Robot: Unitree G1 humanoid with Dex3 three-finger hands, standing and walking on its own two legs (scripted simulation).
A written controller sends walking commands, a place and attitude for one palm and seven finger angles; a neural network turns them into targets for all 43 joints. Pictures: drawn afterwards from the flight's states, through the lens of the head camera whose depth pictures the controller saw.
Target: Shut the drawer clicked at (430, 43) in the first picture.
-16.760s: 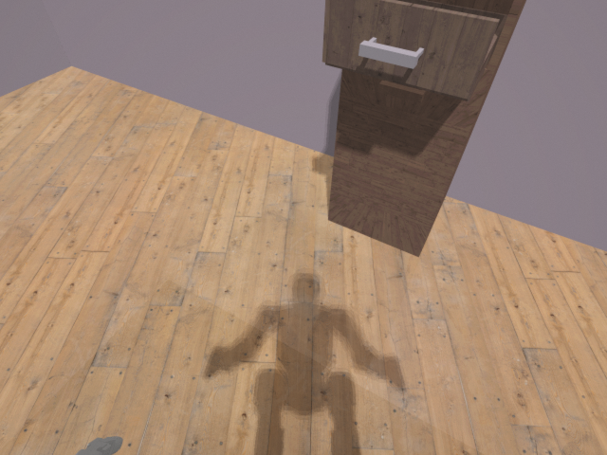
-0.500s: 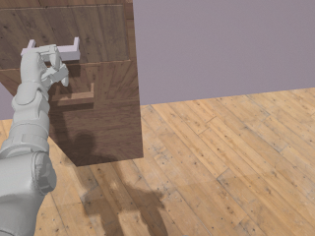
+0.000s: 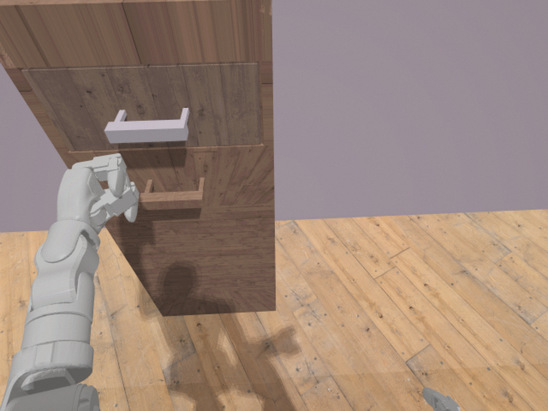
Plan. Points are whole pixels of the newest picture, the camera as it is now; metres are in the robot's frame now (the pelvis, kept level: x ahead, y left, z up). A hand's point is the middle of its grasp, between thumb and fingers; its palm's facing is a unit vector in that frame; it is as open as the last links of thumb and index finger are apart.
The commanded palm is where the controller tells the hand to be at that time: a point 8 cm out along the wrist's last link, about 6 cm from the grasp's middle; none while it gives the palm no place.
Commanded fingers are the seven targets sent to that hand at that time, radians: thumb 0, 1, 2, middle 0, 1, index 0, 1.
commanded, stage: draw the hand back to the body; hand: left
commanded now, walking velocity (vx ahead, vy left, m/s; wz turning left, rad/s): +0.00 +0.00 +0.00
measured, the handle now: (150, 122) +0.55 +0.24 +0.13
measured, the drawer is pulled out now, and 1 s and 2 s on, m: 0.00 0.00 0.00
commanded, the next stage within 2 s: step back with the hand held close in 1.04 s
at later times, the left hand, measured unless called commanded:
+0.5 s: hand (67, 283) +0.23 +0.23 +0.16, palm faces +0.40 -0.88 -0.26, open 3.3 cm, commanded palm +0.18 +0.27 +0.17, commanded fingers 0.00 0.90 0.90 -1.40 -1.60 -1.40 -1.60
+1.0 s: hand out of the picture +0.13 +0.24 +0.17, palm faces +0.46 -0.80 -0.38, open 3.3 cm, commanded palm +0.08 +0.28 +0.18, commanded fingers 0.00 0.90 0.90 -1.40 -1.60 -1.40 -1.60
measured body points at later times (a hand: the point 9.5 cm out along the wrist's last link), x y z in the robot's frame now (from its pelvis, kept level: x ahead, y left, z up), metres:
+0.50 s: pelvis -0.04 -0.01 +0.01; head -0.05 -0.03 +0.46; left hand +0.20 +0.28 +0.17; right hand +0.15 -0.23 -0.08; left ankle -0.04 +0.10 -0.73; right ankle -0.02 -0.12 -0.73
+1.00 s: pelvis -0.04 +0.00 +0.01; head -0.07 -0.03 +0.46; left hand +0.09 +0.28 +0.19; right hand +0.16 -0.22 -0.07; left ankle -0.04 +0.10 -0.73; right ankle -0.02 -0.12 -0.73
